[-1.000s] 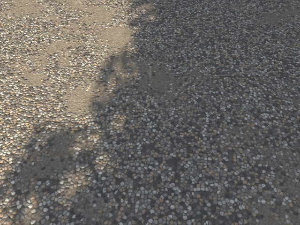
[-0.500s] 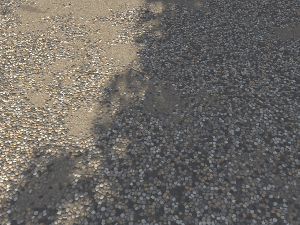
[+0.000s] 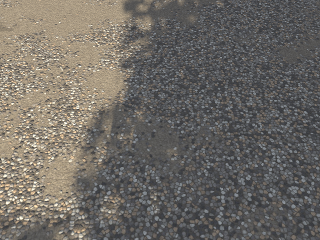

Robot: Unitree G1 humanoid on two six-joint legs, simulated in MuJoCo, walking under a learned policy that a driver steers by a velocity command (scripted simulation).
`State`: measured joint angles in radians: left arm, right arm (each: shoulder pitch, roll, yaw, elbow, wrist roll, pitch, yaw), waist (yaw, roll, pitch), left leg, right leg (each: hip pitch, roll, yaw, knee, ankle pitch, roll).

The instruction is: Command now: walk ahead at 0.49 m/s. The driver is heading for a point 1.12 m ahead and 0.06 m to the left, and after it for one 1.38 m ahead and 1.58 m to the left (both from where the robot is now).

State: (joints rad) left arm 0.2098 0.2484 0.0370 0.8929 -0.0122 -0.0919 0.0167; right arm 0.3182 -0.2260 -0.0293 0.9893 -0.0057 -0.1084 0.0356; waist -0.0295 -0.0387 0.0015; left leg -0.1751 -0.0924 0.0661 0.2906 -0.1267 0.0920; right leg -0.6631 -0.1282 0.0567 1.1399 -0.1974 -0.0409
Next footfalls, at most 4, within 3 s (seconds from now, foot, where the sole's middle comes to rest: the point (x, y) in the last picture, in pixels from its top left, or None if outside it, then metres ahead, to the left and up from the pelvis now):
0.30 right None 0.34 -0.17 -0.78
0.86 left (145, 210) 0.65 0.07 -0.78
1.42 right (191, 151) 0.97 -0.16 -0.78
1.94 left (142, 121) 1.18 0.09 -0.78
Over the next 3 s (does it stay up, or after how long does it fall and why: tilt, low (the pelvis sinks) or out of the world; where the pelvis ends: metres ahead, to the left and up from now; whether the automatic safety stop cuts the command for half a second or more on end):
stays up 1.11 -0.02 -0.01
